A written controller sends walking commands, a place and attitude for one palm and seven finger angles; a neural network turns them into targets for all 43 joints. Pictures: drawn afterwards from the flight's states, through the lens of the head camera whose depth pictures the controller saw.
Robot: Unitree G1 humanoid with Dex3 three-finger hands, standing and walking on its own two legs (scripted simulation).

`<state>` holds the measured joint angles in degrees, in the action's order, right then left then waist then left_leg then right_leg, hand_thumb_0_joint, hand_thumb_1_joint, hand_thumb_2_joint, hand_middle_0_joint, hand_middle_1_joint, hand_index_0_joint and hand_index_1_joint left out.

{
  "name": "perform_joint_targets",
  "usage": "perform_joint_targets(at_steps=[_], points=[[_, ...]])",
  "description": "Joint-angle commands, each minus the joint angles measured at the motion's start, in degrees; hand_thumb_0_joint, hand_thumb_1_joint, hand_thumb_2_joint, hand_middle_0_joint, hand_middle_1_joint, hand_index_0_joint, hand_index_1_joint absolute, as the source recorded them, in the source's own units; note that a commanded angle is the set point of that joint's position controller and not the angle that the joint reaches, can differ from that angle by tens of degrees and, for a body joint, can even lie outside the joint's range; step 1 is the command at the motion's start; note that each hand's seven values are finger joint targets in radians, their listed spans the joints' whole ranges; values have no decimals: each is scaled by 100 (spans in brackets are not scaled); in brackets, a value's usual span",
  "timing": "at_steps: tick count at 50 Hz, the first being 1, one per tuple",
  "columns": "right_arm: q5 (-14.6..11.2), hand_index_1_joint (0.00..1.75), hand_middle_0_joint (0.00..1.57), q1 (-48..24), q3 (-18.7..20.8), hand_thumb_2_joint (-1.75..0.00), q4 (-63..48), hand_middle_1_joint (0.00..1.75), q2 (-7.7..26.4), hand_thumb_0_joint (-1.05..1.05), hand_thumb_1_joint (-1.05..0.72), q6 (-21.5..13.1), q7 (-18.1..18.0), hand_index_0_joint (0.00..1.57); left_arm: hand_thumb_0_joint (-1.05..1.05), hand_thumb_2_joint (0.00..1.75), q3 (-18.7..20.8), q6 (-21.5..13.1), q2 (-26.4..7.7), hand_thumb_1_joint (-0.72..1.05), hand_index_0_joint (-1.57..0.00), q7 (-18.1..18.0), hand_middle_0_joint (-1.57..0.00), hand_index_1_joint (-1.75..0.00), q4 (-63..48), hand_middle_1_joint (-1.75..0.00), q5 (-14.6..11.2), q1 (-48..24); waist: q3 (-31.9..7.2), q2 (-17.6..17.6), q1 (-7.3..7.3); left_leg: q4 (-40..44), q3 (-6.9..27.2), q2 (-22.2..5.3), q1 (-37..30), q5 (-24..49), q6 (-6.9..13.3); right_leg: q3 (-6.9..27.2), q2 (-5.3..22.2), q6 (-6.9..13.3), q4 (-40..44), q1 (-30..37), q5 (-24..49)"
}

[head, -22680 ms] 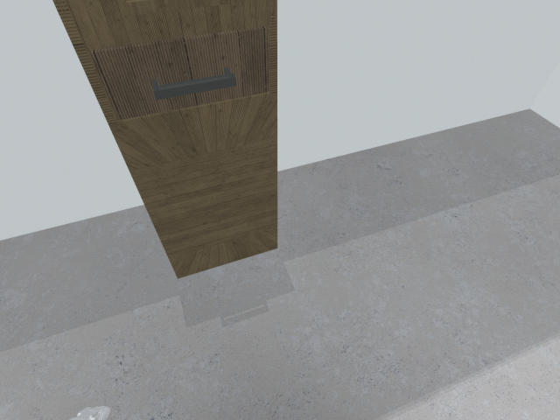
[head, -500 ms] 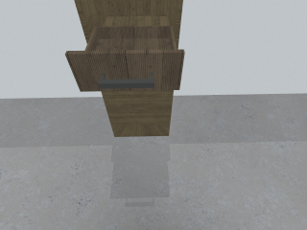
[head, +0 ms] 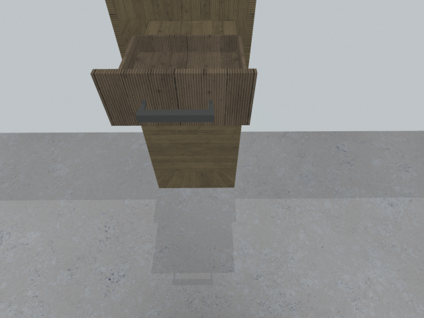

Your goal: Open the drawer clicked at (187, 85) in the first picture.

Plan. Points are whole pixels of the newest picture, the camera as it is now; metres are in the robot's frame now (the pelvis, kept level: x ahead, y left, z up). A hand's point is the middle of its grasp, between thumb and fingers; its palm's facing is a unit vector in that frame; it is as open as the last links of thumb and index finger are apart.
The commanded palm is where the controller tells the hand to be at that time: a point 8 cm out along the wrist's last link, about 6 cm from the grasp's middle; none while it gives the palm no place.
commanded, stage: look to check the result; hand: left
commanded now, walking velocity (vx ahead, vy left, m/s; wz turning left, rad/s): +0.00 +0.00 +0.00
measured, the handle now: (176, 110) +0.56 +0.12 +0.06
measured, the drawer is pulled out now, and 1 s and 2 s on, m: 0.29 0.29 0.29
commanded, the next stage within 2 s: stand and wait in 0.04 s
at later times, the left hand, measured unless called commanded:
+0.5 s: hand out of the picture +0.02 +0.19 -0.17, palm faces +0.01 -0.98 -0.22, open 7.4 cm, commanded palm none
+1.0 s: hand out of the picture +0.01 +0.18 -0.18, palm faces +0.03 -0.98 -0.21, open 7.4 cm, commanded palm none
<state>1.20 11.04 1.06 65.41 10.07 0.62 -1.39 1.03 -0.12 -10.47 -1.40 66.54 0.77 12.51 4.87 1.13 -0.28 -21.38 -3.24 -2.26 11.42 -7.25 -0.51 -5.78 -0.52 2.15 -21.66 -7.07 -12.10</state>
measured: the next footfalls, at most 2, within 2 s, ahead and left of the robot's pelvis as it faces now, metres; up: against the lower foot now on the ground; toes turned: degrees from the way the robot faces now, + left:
none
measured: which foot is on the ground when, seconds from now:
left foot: down 0.00-1.00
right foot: down 0.00-1.00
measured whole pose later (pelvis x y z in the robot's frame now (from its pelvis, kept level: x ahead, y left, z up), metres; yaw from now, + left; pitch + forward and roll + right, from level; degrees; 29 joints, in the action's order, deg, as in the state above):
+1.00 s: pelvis +0.01 +0.00 +0.00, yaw +0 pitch -2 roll +0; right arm 1.2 12.5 0.8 66.1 8.7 0.7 -1.6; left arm 0.8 0.0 -9.4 -1.5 66.3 0.7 13.3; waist 4.6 0.5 -0.4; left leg -21.3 -3.0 -1.8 11.3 -7.7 -0.3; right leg -6.0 -0.1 1.9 -21.6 -6.8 -12.6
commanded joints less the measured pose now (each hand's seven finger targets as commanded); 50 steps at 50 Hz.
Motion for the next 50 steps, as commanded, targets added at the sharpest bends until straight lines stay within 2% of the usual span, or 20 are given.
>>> perform_joint_targets(at_steps=[1, 2, 9, 11, 13, 20, 21, 24, 26, 29, 31, 34, 36, 39, 41, 43, 46, 50], points=[[-26, 30, 20, 252, 73, -90, -151, 30, 616, 0, -90, -33, -55, 20, 0, 90, 112, -80, -814, 90, -20, -58, -20, -30, -216, -30, -6, 192, -52, -193, -27, 291, 518, -463, -316, 15, 125, 700, 718, 1, 760, -490, -119], [-13, 30, 20, 229, 78, -90, -156, 30, 612, 0, -90, -33, -53, 20, 0, 90, 100, -72, -773, 90, -20, -58, -20, -30, -216, -30, -3, 165, -57, -52, -53, 271, 507, -456, -320, 41, 118, 714, 736, 0, 747, -491, -73], [-8, 30, 20, 263, 54, -90, -130, 30, 573, 0, -90, -37, -52, 20, 0, 90, 100, -68, -771, 90, -20, -52, -20, -30, -243, -30, -10, 114, -120, 25, -39, 301, 526, -461, -271, 143, 105, 692, 734, 6, 698, -376, 61], [-21, 30, 20, 267, 63, -90, -149, 30, 588, 0, -90, -47, -57, 20, 0, 90, 108, -81, -789, 90, -20, -55, -20, -30, -255, -30, -8, 152, -152, -80, -18, 316, 541, -470, -314, 121, 113, 681, 711, 1, 724, -364, 18], [-10, 30, 20, 291, 51, -90, -120, 30, 549, 0, -90, -42, -57, 20, 0, 90, 97, -61, -744, 90, -20, -52, -20, -30, -246, -30, -9, 117, -90, 42, -40, 337, 530, -464, -256, 89, 102, 679, 727, 3, 707, -385, -23], [-16, 30, 20, 351, 49, -90, -93, 30, 516, 0, -90, -51, -64, 20, 0, 90, 96, -71, -711, 90, -20, -59, -20, -30, -232, -30, -19, 187, -169, -27, -31, 297, 524, -458, -300, 248, 103, 657, 733, 5, 676, -325, 170], [-26, 30, 20, 330, 64, -90, -109, 30, 555, 0, -90, -50, -67, 20, 0, 90, 111, -86, -758, 90, -20, -64, -20, -30, -246, -30, -14, 242, -149, -127, -9, 286, 528, -472, -357, 225, 118, 663, 718, 0, 722, -357, 142], [-19, 30, 20, 377, 59, -90, -77, 30, 510, 0, -90, -44, -68, 20, 0, 90, 96, -69, -705, 90, -20, -65, -20, -30, -238, -30, -18, 210, -120, 6, -42, 292, 523, -458, -301, 201, 102, 673, 722, 10, 691, -352, 129], [-31, 30, 20, 399, 66, -90, -93, 30, 515, 0, -90, -45, -73, 20, 0, 90, 104, -77, -710, 90, -20, -67, -20, -30, -238, -30, -14, 266, -148, -130, -30, 302, 535, -469, -343, 141, 118, 662, 694, 7, 725, -356, 16], [-23, 30, 20, 423, 51, -90, -69, 30, 473, 0, -90, -36, -72, 20, 0, 90, 87, -53, -665, 90, -20, -63, -20, -30, -215, -30, -21, 272, -73, 28, -38, 309, 522, -456, -268, 101, 105, 659, 711, 7, 692, -392, -30], [-35, 30, 20, 425, 60, -90, -86, 30, 488, 0, -90, -38, -76, 20, 0, 90, 96, -65, -685, 90, -20, -65, -20, -30, -216, -30, -14, 326, -95, -88, -16, 319, 531, -464, -313, 52, 121, 673, 682, 6, 721, -405, -98], [-25, 30, 20, 432, 56, -90, -72, 30, 465, 0, -90, -43, -76, 20, 0, 90, 86, -53, -642, 90, -20, -63, -20, -30, -209, -30, -16, 307, -97, 56, -38, 319, 525, -460, -278, 103, 112, 677, 703, 5, 666, -403, -21], [-34, 30, 20, 421, 64, -90, -92, 30, 480, 0, -90, -43, -81, 20, 0, 90, 95, -64, -658, 90, -20, -65, -20, -30, -206, -30, -11, 360, -89, -71, -19, 313, 529, -460, -318, 94, 120, 648, 681, 3, 689, -413, -35], [-25, 30, 20, 433, 52, -90, -62, 30, 443, 0, -90, -45, -84, 20, 0, 90, 81, -49, -607, 90, -20, -63, -20, -30, -190, -30, -14, 340, -78, 42, -34, 327, 550, -457, -270, 99, 121, 659, 694, 5, 650, -403, -33], [-37, 30, 20, 430, 58, -90, -85, 30, 455, 0, -90, -47, -83, 20, 0, 90, 94, -60, -631, 90, -20, -66, -20, -30, -194, -30, -9, 401, -139, -74, -13, 330, 542, -464, -328, 100, 132, 630, 687, -1, 672, -390, -60], [-28, 30, 20, 436, 45, -90, -71, 30, 433, 0, -90, -40, -83, 20, 0, 90, 75, -45, -593, 90, -20, -67, -20, -30, -178, -30, -13, 366, -75, 35, -36, 327, 548, -456, -282, 94, 124, 635, 698, 0, 647, -410, -45], [-38, 30, 20, 427, 50, -90, -84, 30, 437, 0, -90, -33, -83, 20, 0, 90, 84, -48, -592, 90, -20, -64, -20, -30, -169, -30, -7, 416, -2, -91, -16, 365, 545, -457, -285, -39, 127, 624, 678, -8, 699, -491, -224], [-24, 30, 20, 432, 42, -90, -65, 30, 418, 0, -90, -36, -82, 20, 0, 90, 77, -42, -566, 90, -20, -63, -20, -30, -155, -30, -10, 384, -67, 52, -35, 354, 558, -443, -267, 21, 117, 625, 691, -1, 630, -436, -127]])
